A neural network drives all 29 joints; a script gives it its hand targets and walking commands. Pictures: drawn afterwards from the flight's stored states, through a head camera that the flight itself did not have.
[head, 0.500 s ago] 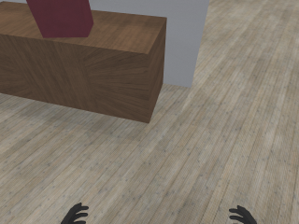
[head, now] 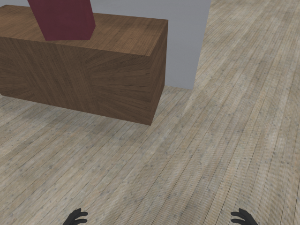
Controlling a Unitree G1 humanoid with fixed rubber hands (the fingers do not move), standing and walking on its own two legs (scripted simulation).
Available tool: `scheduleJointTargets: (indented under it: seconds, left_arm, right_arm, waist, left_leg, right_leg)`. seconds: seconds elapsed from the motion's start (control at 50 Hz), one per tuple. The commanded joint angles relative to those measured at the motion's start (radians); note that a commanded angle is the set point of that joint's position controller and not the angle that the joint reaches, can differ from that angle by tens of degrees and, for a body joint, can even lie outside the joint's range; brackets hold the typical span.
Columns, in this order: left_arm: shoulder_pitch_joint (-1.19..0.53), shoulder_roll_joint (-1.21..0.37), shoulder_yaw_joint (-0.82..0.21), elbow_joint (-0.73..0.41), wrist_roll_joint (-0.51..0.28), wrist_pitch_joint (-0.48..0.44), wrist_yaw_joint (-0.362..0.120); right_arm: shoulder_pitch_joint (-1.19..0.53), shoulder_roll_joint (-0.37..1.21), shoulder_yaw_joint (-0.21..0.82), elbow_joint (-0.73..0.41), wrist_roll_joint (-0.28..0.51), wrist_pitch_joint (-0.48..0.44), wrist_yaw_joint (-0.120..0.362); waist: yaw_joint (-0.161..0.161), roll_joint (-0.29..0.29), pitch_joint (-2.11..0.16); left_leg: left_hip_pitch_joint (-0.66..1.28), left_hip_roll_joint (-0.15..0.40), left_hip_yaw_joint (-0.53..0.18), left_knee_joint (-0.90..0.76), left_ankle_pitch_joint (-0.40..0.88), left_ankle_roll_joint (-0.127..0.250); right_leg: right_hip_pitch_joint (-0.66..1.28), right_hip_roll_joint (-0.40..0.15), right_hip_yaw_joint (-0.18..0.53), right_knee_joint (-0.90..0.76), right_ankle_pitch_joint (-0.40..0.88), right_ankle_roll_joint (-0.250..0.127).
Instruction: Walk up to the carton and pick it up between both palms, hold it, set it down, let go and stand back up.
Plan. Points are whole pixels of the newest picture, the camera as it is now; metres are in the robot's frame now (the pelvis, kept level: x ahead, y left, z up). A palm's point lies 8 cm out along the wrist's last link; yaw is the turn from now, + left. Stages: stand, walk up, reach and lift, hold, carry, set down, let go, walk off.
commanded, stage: stand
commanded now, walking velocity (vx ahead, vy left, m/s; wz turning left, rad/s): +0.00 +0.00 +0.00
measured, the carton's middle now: (64, 10) +1.35 +0.62 +0.06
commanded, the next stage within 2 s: none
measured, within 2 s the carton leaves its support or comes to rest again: neither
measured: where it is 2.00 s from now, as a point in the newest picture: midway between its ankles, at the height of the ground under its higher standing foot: outside the picture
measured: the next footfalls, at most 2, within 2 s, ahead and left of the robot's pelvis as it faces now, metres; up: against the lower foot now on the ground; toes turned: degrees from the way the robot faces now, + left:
none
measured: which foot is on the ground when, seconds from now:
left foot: down 0.00-1.00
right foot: down 0.00-1.00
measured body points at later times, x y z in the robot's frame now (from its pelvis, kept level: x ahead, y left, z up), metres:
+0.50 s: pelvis -0.01 +0.00 +0.00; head +0.00 +0.00 +0.45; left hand +0.11 +0.25 -0.10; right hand +0.13 -0.25 -0.10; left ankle +0.01 +0.11 -0.73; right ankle +0.01 -0.13 -0.73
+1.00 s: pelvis -0.01 +0.00 +0.00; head +0.00 +0.00 +0.45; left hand +0.11 +0.25 -0.10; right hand +0.11 -0.26 -0.10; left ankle +0.01 +0.11 -0.73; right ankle +0.01 -0.13 -0.73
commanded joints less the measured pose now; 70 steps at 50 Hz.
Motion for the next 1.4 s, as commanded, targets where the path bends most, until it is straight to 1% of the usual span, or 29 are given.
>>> scheduleJointTargets:
  seconds: [0.0,0.02,0.06,0.12,0.22,0.54,0.56,0.58,0.6,0.62,0.66,0.7,0.76,0.94,0.98,1.04,1.08,1.16,1.2,1.22,1.24,1.26,1.34,1.36,1.38]
  left_arm:
    - [-0.01,0.121,0.039,-0.086,-0.001,-0.024,0.005]
    - [-0.01,0.123,0.039,-0.087,-0.001,-0.024,0.005]
    - [-0.011,0.121,0.038,-0.085,-0.001,-0.025,0.005]
    - [-0.015,0.121,0.036,-0.08,0.001,-0.025,0.005]
    - [-0.007,0.123,0.035,-0.071,0.001,-0.025,0.006]
    - [0.004,0.129,0.031,-0.05,-0.001,-0.026,0.005]
    - [0.009,0.13,0.03,-0.053,-0.002,-0.026,0.005]
    - [0.007,0.132,0.03,-0.053,-0.003,-0.025,0.005]
    - [0.006,0.133,0.03,-0.054,-0.004,-0.025,0.005]
    - [0.007,0.132,0.03,-0.052,-0.004,-0.025,0.004]
    - [0.007,0.133,0.029,-0.049,-0.005,-0.026,0.004]
    - [0.009,0.134,0.03,-0.05,-0.003,-0.027,0.004]
    - [0.013,0.136,0.03,-0.046,-0.006,-0.026,0.005]
    - [0.016,0.136,0.027,-0.04,-0.006,-0.021,0.006]
    - [0.02,0.14,0.025,-0.037,-0.004,-0.021,0.007]
    - [0.018,0.135,0.026,-0.034,-0.004,-0.021,0.007]
    - [0.024,0.136,0.026,-0.03,-0.004,-0.02,0.007]
    - [0.021,0.135,0.024,-0.028,-0.005,-0.021,0.008]
    - [0.017,0.137,0.024,-0.026,-0.005,-0.02,0.008]
    - [0.022,0.132,0.023,-0.025,-0.004,-0.019,0.008]
    - [0.022,0.137,0.022,-0.023,-0.006,-0.019,0.008]
    - [0.023,0.138,0.023,-0.023,-0.006,-0.019,0.009]
    - [0.025,0.138,0.023,-0.018,-0.005,-0.02,0.008]
    - [0.025,0.139,0.022,-0.018,-0.006,-0.02,0.009]
    - [0.028,0.139,0.023,-0.018,-0.006,-0.019,0.009]
  right_arm:
    - [-0.022,-0.131,-0.039,-0.094,-0.001,-0.023,-0.005]
    - [-0.016,-0.129,-0.039,-0.094,0.0,-0.023,-0.004]
    - [-0.011,-0.128,-0.038,-0.09,0.001,-0.024,-0.004]
    - [-0.022,-0.131,-0.037,-0.092,0.002,-0.025,-0.005]
    - [-0.018,-0.132,-0.036,-0.087,0.002,-0.025,-0.005]
    - [0.0,-0.133,-0.033,-0.071,0.001,-0.024,-0.006]
    - [0.006,-0.135,-0.033,-0.069,0.003,-0.023,-0.006]
    - [0.006,-0.134,-0.034,-0.066,0.003,-0.023,-0.006]
    - [0.013,-0.132,-0.033,-0.064,0.003,-0.022,-0.006]
    - [0.016,-0.136,-0.031,-0.063,0.002,-0.023,-0.006]
    - [0.012,-0.136,-0.03,-0.059,0.002,-0.024,-0.006]
    - [0.011,-0.134,-0.029,-0.057,0.001,-0.025,-0.007]
    - [0.018,-0.133,-0.027,-0.054,0.004,-0.024,-0.008]
    - [0.028,-0.138,-0.026,-0.044,0.004,-0.022,-0.009]
    - [0.032,-0.139,-0.026,-0.042,0.004,-0.023,-0.01]
    - [0.028,-0.14,-0.026,-0.041,0.004,-0.023,-0.01]
    - [0.029,-0.14,-0.026,-0.039,0.003,-0.023,-0.01]
    - [0.029,-0.144,-0.024,-0.039,0.004,-0.023,-0.011]
    - [0.029,-0.143,-0.024,-0.035,0.005,-0.022,-0.01]
    - [0.028,-0.145,-0.026,-0.035,0.004,-0.021,-0.011]
    - [0.03,-0.142,-0.023,-0.035,0.005,-0.02,-0.011]
    - [0.034,-0.141,-0.024,-0.034,0.004,-0.02,-0.011]
    - [0.028,-0.144,-0.024,-0.033,0.005,-0.022,-0.011]
    - [0.032,-0.144,-0.024,-0.033,0.006,-0.022,-0.011]
    - [0.033,-0.146,-0.024,-0.033,0.004,-0.022,-0.011]
  waist:
    - [0.001,-0.01,-0.042]
    - [-0.001,-0.014,-0.042]
    - [-0.004,0.0,-0.058]
    - [0.0,0.0,-0.058]
    - [0.002,0.006,-0.053]
    - [-0.002,-0.001,-0.037]
    - [-0.004,-0.001,-0.033]
    - [-0.003,0.002,-0.027]
    - [-0.004,-0.008,-0.022]
    - [-0.005,-0.002,-0.026]
    - [-0.002,-0.014,-0.034]
    - [-0.002,0.002,-0.038]
    - [0.0,-0.005,-0.033]
    - [-0.001,-0.009,-0.019]
    - [-0.001,0.011,-0.03]
    - [-0.001,0.01,-0.037]
    - [0.0,-0.003,-0.037]
    - [0.0,0.015,-0.037]
    - [-0.001,0.003,-0.029]
    - [0.0,0.01,-0.028]
    - [0.0,0.0,-0.021]
    - [-0.003,-0.008,-0.025]
    - [-0.001,0.007,-0.035]
    - [-0.003,-0.006,-0.032]
    - [-0.001,-0.006,-0.033]
  left_leg:
    - [-0.004,0.089,-0.09,-0.129,0.116,0.028]
    - [-0.002,0.089,-0.091,-0.13,0.116,0.029]
    - [0.002,0.091,-0.09,-0.132,0.124,0.029]
    - [-0.012,0.094,-0.105,-0.14,0.131,0.029]
    - [-0.019,0.092,-0.105,-0.149,0.112,0.028]
    - [-0.017,0.088,-0.109,-0.157,0.075,0.025]
    - [-0.009,0.084,-0.096,-0.151,0.07,0.025]
    - [-0.012,0.083,-0.097,-0.152,0.059,0.025]
    - [-0.014,0.083,-0.097,-0.154,0.053,0.025]
    - [-0.014,0.086,-0.099,-0.155,0.053,0.026]
    - [-0.01,0.086,-0.099,-0.152,0.054,0.025]
    - [-0.007,0.087,-0.096,-0.15,0.069,0.024]
    - [-0.002,0.086,-0.095,-0.145,0.093,0.025]
    - [-0.016,0.09,-0.101,-0.156,0.091,0.023]
    - [-0.011,0.09,-0.1,-0.16,0.093,0.024]
    - [-0.012,0.092,-0.102,-0.16,0.098,0.026]
    - [-0.01,0.093,-0.102,-0.156,0.106,0.026]
    - [-0.009,0.092,-0.102,-0.157,0.125,0.028]
    - [-0.013,0.091,-0.104,-0.163,0.102,0.025]
    - [-0.014,0.094,-0.104,-0.164,0.099,0.027]
    - [-0.016,0.09,-0.103,-0.165,0.094,0.026]
    - [-0.013,0.092,-0.104,-0.161,0.102,0.025]
    - [-0.007,0.093,-0.106,-0.161,0.123,0.028]
    - [-0.005,0.092,-0.104,-0.16,0.124,0.026]
    - [-0.005,0.093,-0.103,-0.162,0.12,0.026]
  right_leg:
    - [0.001,-0.066,0.073,-0.109,0.107,-0.045]
    - [0.0,-0.065,0.074,-0.108,0.11,-0.047]
    - [0.011,-0.065,0.071,-0.102,0.116,-0.047]
    - [0.022,-0.063,0.072,-0.096,0.131,-0.046]
    - [0.023,-0.065,0.074,-0.103,0.119,-0.046]
    - [-0.002,-0.068,0.077,-0.13,0.076,-0.048]
    - [-0.013,-0.071,0.08,-0.14,0.062,-0.049]
    - [-0.019,-0.072,0.083,-0.144,0.045,-0.049]
    - [-0.021,-0.071,0.084,-0.148,0.037,-0.05]
    - [-0.017,-0.071,0.082,-0.145,0.04,-0.051]
    - [-0.016,-0.07,0.082,-0.145,0.038,-0.05]
    - [-0.006,-0.073,0.084,-0.142,0.055,-0.052]
    - [-0.013,-0.074,0.086,-0.144,0.07,-0.052]
    - [-0.003,-0.071,0.079,-0.141,0.076,-0.05]
    - [0.002,-0.072,0.079,-0.138,0.081,-0.05]
    - [0.01,-0.07,0.074,-0.132,0.089,-0.048]
    - [0.013,-0.071,0.072,-0.135,0.088,-0.047]
    - [0.016,-0.071,0.074,-0.134,0.107,-0.048]
    - [0.013,-0.07,0.076,-0.136,0.09,-0.047]
    - [0.009,-0.071,0.076,-0.139,0.086,-0.048]
    - [0.006,-0.07,0.077,-0.141,0.083,-0.048]
    - [0.009,-0.069,0.075,-0.143,0.085,-0.048]
    - [0.018,-0.072,0.073,-0.136,0.101,-0.047]
    - [0.014,-0.071,0.073,-0.138,0.102,-0.045]
    - [0.017,-0.07,0.071,-0.138,0.096,-0.045]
